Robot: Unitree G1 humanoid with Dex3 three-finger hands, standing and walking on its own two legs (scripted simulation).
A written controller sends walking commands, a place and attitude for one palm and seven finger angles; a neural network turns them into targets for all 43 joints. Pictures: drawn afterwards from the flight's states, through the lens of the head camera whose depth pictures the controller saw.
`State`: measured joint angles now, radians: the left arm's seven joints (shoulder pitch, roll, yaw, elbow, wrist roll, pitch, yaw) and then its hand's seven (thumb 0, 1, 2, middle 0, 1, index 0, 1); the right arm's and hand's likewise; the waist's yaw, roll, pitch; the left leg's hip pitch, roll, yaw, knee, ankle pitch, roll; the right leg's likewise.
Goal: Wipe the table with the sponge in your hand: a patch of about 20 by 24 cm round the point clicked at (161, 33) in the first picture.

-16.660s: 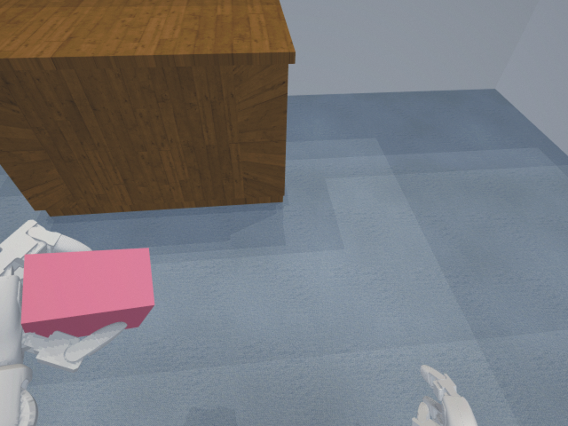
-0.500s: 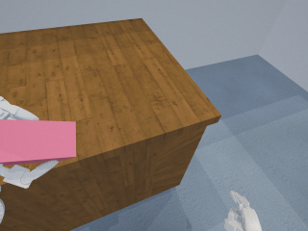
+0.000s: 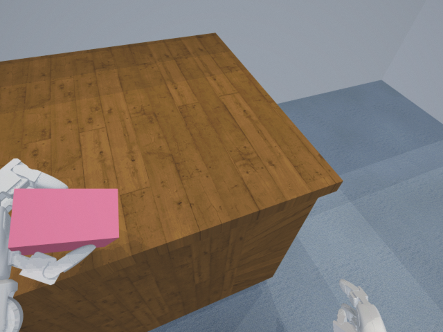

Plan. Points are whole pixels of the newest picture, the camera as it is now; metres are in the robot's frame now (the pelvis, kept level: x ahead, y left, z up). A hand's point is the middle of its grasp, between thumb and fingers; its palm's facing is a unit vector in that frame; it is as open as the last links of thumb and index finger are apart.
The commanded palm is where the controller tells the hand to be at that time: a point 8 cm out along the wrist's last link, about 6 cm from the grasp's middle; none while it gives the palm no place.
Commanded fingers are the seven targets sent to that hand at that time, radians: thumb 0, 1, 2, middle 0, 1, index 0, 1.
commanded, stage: shuffle to correct the standing spot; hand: left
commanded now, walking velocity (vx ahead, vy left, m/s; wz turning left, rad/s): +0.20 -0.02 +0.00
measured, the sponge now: (81, 221) +0.22 +0.21 +0.15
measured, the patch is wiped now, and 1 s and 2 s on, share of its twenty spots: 0.00 0.00 0.00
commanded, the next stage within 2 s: come to a stop and stand still in 0.44 s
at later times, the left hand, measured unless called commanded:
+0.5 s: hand (73, 206) +0.24 +0.22 +0.16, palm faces +0.42 -0.84 -0.34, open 10.5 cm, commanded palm +0.19 +0.26 +0.18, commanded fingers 0.00 0.10 1.30 -1.20 -1.60 -1.20 -1.60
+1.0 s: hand (25, 167) +0.27 +0.28 +0.20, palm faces +0.53 -0.74 -0.42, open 10.5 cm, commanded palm +0.18 +0.26 +0.18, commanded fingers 0.00 0.10 1.30 -1.20 -1.60 -1.20 -1.60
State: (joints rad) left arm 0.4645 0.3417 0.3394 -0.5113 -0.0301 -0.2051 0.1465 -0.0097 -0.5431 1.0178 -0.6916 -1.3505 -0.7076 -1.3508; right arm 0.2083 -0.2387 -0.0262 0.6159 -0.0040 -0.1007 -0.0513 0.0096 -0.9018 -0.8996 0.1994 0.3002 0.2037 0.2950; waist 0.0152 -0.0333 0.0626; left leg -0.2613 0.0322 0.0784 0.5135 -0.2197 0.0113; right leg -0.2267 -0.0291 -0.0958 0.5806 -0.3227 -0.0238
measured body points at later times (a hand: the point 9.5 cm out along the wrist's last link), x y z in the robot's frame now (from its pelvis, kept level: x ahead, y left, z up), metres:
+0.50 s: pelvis +0.02 -0.02 +0.01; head +0.03 -0.02 +0.46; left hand +0.21 +0.26 +0.18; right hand +0.18 -0.24 -0.09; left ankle +0.01 +0.10 -0.71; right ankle +0.04 -0.08 -0.73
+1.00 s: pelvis +0.02 -0.02 +0.00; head +0.04 -0.01 +0.45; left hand +0.23 +0.32 +0.22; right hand +0.19 -0.23 -0.08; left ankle +0.02 +0.10 -0.73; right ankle +0.04 -0.08 -0.73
